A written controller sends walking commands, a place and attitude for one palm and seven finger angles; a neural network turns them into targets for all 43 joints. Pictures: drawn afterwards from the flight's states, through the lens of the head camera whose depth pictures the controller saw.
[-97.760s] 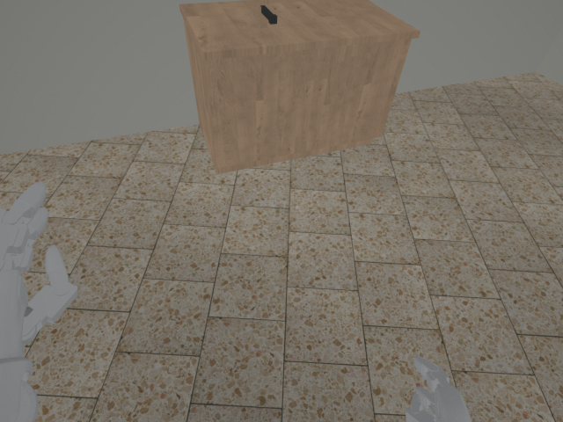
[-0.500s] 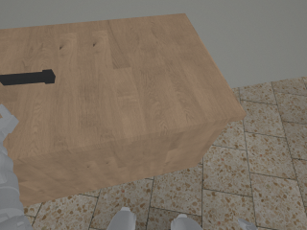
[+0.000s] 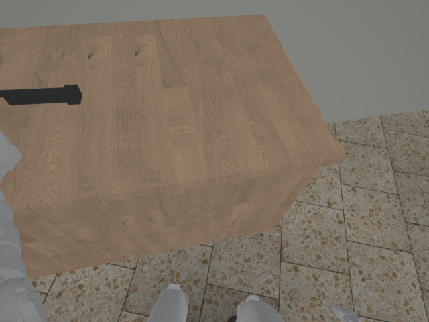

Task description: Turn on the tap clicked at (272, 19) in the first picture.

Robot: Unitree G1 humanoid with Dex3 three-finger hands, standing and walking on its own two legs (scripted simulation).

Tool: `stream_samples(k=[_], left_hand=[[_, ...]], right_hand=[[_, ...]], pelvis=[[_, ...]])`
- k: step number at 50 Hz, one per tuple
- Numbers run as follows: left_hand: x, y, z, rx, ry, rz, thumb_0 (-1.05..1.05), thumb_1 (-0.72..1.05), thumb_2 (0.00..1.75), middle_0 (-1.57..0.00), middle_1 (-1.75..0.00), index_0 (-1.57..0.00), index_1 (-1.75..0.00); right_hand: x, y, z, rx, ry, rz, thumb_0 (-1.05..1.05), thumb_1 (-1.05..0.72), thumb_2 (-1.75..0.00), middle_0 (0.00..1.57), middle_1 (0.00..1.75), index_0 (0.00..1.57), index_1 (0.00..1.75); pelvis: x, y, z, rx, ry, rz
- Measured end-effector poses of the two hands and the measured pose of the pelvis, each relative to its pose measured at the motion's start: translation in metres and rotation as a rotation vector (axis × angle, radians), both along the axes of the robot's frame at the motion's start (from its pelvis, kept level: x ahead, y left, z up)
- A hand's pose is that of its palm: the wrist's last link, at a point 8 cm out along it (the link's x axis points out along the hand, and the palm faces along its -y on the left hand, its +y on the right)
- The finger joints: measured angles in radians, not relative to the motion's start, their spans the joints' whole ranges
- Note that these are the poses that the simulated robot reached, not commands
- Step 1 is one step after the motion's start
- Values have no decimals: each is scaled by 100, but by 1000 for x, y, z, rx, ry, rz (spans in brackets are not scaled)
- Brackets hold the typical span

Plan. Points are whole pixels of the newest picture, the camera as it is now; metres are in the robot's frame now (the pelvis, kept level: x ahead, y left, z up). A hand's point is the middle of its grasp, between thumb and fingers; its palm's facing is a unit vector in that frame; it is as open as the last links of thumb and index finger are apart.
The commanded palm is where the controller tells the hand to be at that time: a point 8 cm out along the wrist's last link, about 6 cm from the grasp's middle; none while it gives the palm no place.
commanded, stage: reach beside the lever's end, fingers flat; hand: left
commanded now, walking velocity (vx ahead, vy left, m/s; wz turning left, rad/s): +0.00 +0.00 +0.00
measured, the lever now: (72, 94) +0.52 +0.32 +0.07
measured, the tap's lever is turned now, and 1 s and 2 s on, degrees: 86 86 86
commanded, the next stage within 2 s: push the lever round in 1.86 s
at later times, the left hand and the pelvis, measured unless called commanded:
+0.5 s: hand (22, 149) +0.37 +0.36 +0.08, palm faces +0.52 -0.85 -0.07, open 7.6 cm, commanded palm +0.37 +0.37 +0.06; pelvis -0.01 +0.00 +0.00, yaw +1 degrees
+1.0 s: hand (16, 150) +0.37 +0.37 +0.08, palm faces +0.51 -0.86 -0.06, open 7.2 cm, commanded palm +0.37 +0.38 +0.05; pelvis -0.01 -0.01 -0.01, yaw +1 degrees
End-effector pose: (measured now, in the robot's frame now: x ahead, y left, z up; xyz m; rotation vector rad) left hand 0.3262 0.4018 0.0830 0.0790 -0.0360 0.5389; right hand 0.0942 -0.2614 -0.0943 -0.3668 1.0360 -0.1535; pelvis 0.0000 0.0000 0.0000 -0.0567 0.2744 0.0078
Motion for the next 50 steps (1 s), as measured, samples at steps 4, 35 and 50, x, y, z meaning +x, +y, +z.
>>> stream_samples(k=[4,35,50], left_hand=[[0,0,0,0,-2,2,2,89,90,-15,-15,-28,-26],[2,-8,-2,10,-1,1,2,89,90,-15,-15,-20,-23],[0,0,-2,3,-9,-5,2,89,90,-15,-15,-27,-26]], right_hand=[[-2,1,-2,-3,15,8,1,-91,-90,20,30,20,30],[3,0,-7,0,1,29,1,-91,-90,20,30,20,30],[-4,-2,-12,-6,21,22,1,-91,-90,20,30,20,30]], pelvis=[[-2,0,-1,-2,3,7],[-7,-6,-6,-2,12,15],[-10,-5,-11,-5,25,14]])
